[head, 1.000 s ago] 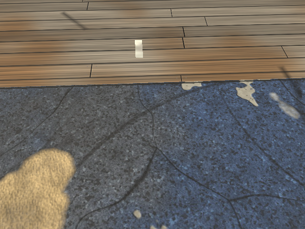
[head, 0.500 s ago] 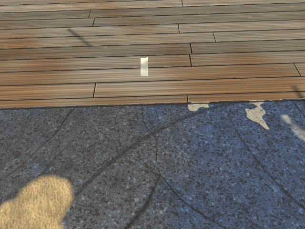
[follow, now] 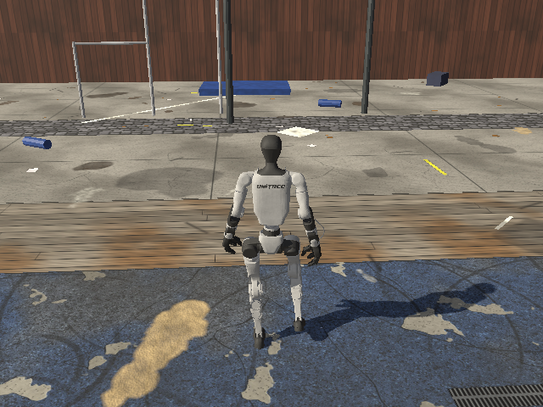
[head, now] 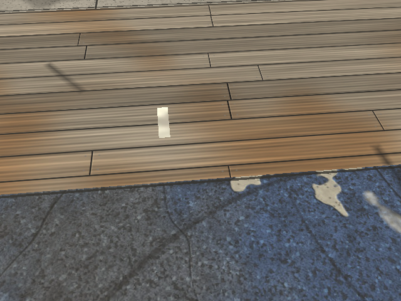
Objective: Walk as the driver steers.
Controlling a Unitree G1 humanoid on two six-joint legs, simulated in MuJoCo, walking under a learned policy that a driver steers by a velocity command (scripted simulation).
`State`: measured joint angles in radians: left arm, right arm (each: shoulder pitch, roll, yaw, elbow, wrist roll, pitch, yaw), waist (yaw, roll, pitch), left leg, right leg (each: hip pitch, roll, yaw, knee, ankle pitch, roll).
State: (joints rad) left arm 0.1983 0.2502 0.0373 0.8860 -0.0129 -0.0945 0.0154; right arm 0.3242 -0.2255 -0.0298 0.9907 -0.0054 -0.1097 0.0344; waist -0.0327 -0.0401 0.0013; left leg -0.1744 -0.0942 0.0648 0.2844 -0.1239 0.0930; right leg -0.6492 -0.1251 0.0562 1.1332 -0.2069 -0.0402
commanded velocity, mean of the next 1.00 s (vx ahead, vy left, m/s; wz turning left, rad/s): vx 0.50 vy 0.00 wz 0.00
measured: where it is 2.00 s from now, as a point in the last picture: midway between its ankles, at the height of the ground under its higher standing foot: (203, 175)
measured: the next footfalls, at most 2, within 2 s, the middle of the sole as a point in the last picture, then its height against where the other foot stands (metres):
right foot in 0.30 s outside the picture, level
left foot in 0.86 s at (181, 264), level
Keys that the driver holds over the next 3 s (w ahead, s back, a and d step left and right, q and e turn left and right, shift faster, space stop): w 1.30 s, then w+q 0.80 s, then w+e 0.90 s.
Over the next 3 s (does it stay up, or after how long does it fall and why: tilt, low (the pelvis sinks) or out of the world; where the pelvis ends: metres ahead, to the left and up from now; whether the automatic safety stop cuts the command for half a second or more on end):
stays up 1.63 0.22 -0.01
